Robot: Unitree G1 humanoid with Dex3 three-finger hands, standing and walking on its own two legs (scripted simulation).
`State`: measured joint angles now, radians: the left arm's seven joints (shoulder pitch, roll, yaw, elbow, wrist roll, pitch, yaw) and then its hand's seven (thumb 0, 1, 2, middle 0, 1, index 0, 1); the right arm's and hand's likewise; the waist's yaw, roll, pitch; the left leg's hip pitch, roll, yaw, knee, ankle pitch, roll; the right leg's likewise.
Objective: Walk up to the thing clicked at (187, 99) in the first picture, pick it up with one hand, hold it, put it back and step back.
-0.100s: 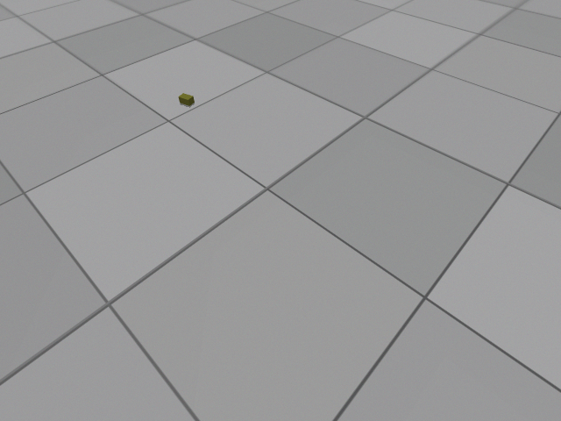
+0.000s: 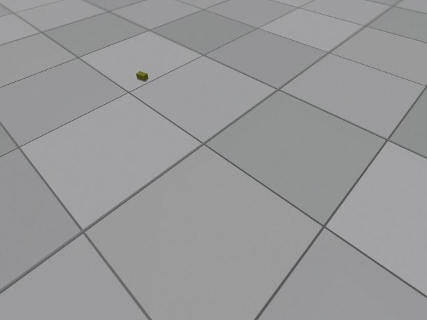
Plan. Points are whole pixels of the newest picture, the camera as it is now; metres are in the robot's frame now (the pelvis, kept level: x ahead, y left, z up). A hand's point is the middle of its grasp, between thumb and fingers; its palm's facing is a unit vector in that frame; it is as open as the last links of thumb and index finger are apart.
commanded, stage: stand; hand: left
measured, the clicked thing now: (142, 76) +2.17 +0.63 -0.76
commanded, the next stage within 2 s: walk up in 1.02 s
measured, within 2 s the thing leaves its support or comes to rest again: neither
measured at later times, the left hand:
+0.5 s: hand out of the picture +0.08 +0.25 -0.16, palm faces -0.03 -0.94 -0.34, open 7.4 cm
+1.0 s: hand out of the picture +0.08 +0.25 -0.15, palm faces -0.03 -0.94 -0.35, open 7.4 cm
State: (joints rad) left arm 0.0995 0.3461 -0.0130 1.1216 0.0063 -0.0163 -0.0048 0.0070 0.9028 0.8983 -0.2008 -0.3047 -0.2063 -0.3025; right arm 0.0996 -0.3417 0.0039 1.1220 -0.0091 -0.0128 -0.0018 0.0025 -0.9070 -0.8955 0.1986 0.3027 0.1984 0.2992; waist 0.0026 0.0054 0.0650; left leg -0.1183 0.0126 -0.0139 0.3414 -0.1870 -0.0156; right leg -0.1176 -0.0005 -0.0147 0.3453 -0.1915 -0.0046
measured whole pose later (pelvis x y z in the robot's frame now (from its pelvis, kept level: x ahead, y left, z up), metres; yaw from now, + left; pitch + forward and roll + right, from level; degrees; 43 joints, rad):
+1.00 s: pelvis +0.01 +0.00 +0.00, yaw +0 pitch -2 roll +0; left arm 0.11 0.35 -0.01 1.12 0.01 -0.02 0.00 0.01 0.90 0.90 -0.20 -0.30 -0.21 -0.30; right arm 0.11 -0.35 0.00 1.12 -0.01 -0.01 0.00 0.00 -0.91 -0.90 0.20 0.30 0.20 0.30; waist 0.00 0.01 0.06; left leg -0.10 0.02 -0.01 0.32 -0.19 -0.02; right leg -0.10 0.01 -0.01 0.32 -0.19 -0.01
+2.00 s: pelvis +0.40 +0.12 -0.02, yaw -14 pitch -2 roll -2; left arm 0.21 0.39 0.04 0.91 -0.02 -0.10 -0.01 0.00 0.90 0.90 -0.20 -0.31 -0.21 -0.30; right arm 0.26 -0.42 -0.08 0.92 -0.04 -0.01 0.09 0.01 -0.91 -0.90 0.20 0.30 0.20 0.30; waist 0.00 0.12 0.04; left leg -0.39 0.05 -0.01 1.15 -0.41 -0.02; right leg -0.27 -0.04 -0.09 0.59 -0.28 0.00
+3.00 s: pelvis +0.94 +0.23 -0.02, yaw -20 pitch -3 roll -2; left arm 0.32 0.40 0.04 0.93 0.01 -0.12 0.03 0.01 0.90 0.90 -0.21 -0.31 -0.21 -0.30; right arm 0.22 -0.47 -0.12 0.82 -0.05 0.03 0.12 0.00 -0.91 -0.90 0.20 0.30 0.20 0.30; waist 0.01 0.14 0.06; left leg -0.57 0.14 -0.12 0.93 -0.21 -0.03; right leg -0.16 -0.07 -0.12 0.51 -0.30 0.02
